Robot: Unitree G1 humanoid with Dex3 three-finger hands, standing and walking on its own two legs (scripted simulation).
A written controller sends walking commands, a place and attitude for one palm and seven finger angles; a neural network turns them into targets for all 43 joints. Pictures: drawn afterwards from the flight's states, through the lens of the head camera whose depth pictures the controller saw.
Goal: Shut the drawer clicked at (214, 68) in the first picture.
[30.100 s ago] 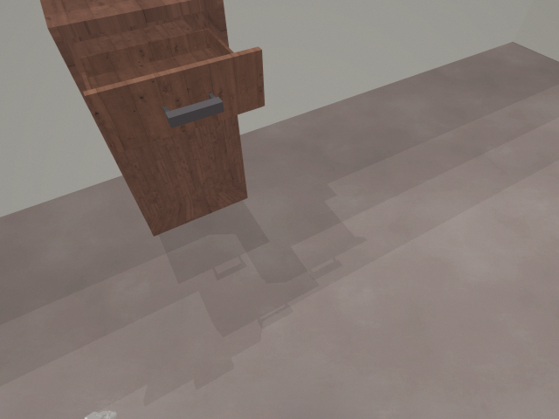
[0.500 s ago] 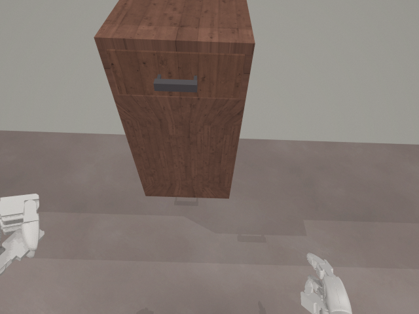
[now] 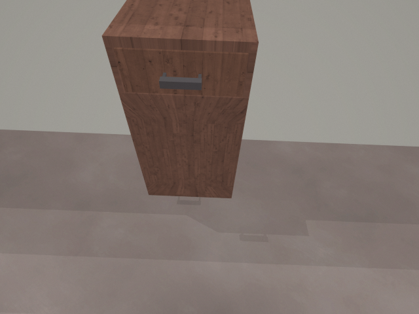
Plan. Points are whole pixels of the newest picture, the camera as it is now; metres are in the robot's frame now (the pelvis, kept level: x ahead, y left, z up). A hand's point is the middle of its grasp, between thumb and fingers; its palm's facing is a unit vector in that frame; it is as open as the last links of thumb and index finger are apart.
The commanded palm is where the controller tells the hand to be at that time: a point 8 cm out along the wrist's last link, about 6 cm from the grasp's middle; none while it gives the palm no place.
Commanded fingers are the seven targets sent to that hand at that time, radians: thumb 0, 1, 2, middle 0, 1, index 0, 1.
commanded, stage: let the arm hang, fingers relaxed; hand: left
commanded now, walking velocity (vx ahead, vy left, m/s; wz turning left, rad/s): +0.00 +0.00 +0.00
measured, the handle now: (181, 79) +0.79 +0.12 +0.01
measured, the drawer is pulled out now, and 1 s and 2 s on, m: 0.00 0.00 0.00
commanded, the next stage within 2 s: look to check the result in 0.82 s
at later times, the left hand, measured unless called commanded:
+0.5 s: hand out of the picture -0.03 +0.16 -0.16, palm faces +0.02 -0.98 -0.20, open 7.0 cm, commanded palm none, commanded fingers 0.00 0.90 0.90 -0.20 -0.30 -0.20 -0.30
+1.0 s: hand out of the picture -0.02 +0.14 -0.17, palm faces +0.03 -0.98 -0.17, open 7.4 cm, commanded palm none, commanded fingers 0.00 0.90 0.90 -0.20 -0.30 -0.20 -0.30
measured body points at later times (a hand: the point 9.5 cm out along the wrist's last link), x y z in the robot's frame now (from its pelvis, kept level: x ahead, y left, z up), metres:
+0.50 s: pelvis -0.01 -0.01 +0.01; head +0.00 -0.02 +0.46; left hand -0.03 +0.21 -0.15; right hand -0.03 -0.21 -0.16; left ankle +0.03 +0.10 -0.73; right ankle -0.01 -0.11 -0.73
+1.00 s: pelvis +0.00 -0.02 +0.01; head +0.02 -0.03 +0.46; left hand -0.02 +0.19 -0.15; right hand -0.03 -0.23 -0.16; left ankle +0.03 +0.10 -0.73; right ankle -0.01 -0.11 -0.73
